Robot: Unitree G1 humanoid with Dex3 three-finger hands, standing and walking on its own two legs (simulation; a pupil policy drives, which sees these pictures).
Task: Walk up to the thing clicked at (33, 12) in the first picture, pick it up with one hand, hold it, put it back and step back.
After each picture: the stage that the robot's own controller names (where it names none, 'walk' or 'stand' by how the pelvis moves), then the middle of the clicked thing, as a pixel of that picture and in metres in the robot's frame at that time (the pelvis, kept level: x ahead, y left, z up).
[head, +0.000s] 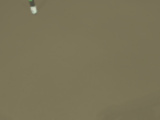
stand; (32, 5) +2.15 +0.76 -0.66
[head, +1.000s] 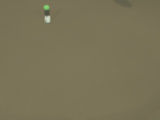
walk; (47, 14) +2.06 +0.43 -0.62
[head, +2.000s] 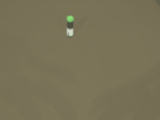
walk; (70, 27) +1.43 +0.14 -0.64
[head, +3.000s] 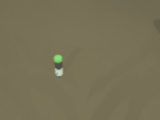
walk; (58, 66) +0.96 +0.19 -0.65
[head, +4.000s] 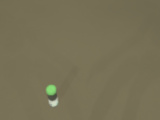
walk; (52, 96) +0.61 +0.21 -0.65
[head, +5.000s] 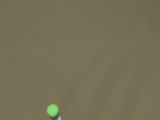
stand; (54, 115) +0.43 +0.20 -0.64
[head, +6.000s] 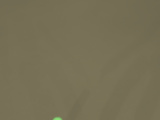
stand; out of the picture +0.41 +0.20 -0.65
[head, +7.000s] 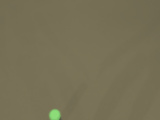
stand; out of the picture +0.43 +0.19 -0.65
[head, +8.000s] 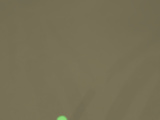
stand; out of the picture +0.42 +0.18 -0.66
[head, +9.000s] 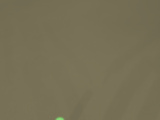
stand; out of the picture +0.41 +0.19 -0.66
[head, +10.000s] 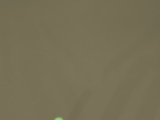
stand; out of the picture +0.40 +0.19 -0.66
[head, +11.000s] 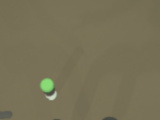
go down; (49, 90) +0.45 +0.18 -0.50
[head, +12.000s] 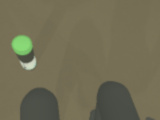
go down; (26, 55) +0.49 +0.21 -0.27
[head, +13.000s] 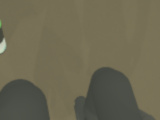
close in; out of the picture +0.48 +0.24 -0.20
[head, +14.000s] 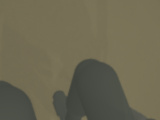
close; out of the picture +0.48 +0.27 -0.17
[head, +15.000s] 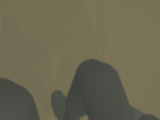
lift; out of the picture +0.45 +0.27 -0.17
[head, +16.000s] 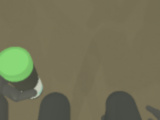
lift; (25, 79) +0.33 +0.19 -0.02
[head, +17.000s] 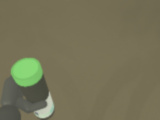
hold; (37, 93) +0.30 +0.16 +0.04
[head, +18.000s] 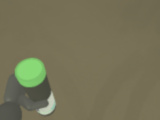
hold; (39, 92) +0.31 +0.15 +0.03
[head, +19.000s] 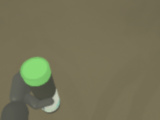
hold; (44, 90) +0.31 +0.14 +0.04
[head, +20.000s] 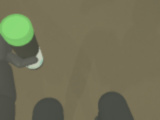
crouch; (27, 48) +0.44 +0.17 -0.03
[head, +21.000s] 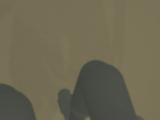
lower; out of the picture +0.45 +0.25 -0.18
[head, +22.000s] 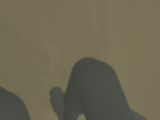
lower; out of the picture +0.46 +0.27 -0.17
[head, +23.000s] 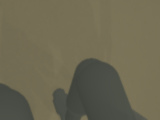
lower; out of the picture +0.46 +0.27 -0.17
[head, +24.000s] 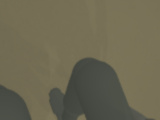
lower; out of the picture +0.45 +0.27 -0.17
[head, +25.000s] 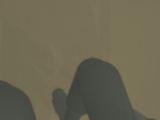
loosen; out of the picture +0.44 +0.26 -0.17
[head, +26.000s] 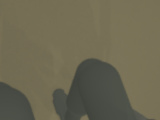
withdraw; out of the picture +0.45 +0.26 -0.17
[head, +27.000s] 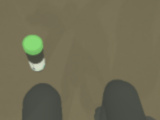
walk; (35, 56) +0.47 +0.20 -0.25
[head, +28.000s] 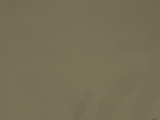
stand; out of the picture +0.38 +0.16 -0.59
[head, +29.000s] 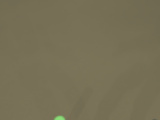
stand; out of the picture +0.40 +0.16 -0.60
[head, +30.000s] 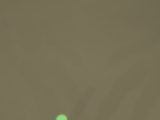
stand; out of the picture +0.40 +0.15 -0.62
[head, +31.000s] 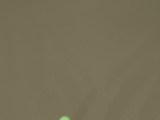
walk; out of the picture +0.41 +0.17 -0.65
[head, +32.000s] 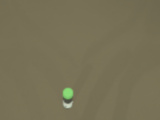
walk; (67, 99) +0.51 +0.07 -0.64
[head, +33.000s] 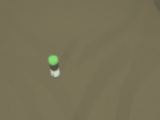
walk; (54, 67) +0.74 +0.22 -0.63
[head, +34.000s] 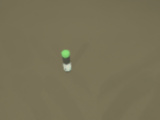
stand; (66, 61) +0.99 +0.21 -0.64
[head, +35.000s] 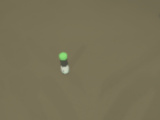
stand; (64, 64) +0.99 +0.20 -0.66
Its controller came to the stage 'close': yes
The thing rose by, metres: 0.69
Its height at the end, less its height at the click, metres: +0.00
